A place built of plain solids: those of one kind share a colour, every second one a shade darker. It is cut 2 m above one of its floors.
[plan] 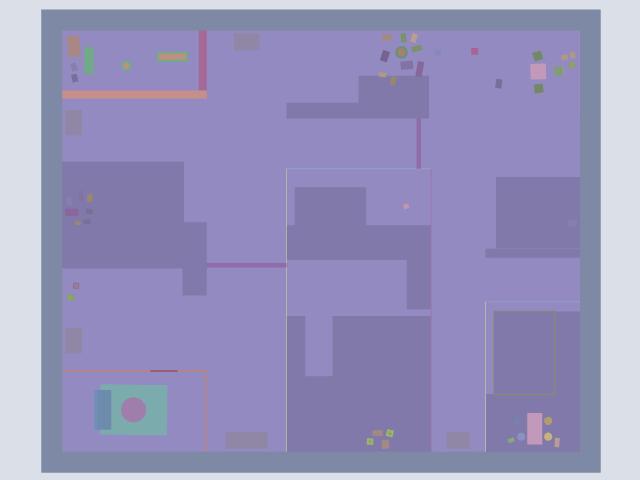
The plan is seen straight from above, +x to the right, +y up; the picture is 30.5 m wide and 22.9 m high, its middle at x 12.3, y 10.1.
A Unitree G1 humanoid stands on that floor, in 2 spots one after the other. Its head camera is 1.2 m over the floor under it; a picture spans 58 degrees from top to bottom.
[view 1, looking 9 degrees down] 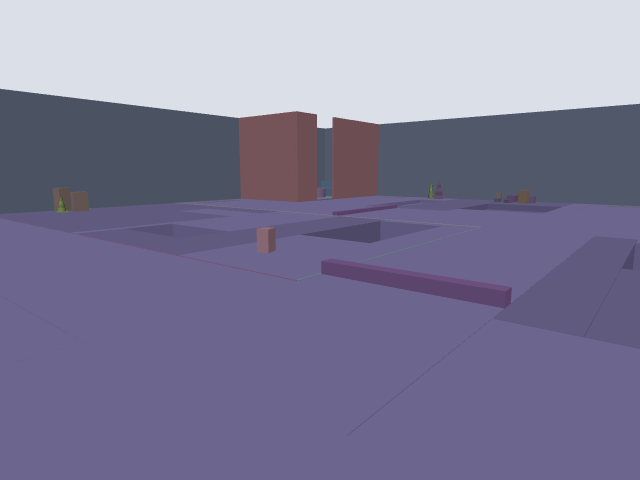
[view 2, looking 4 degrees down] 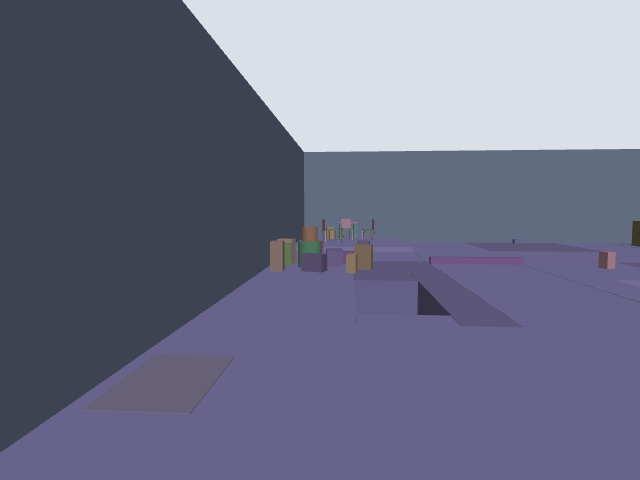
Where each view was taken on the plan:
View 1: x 21.60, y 17.11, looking -141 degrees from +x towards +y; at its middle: floor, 8.84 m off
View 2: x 5.31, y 18.03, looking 4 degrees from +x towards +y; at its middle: floor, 18.09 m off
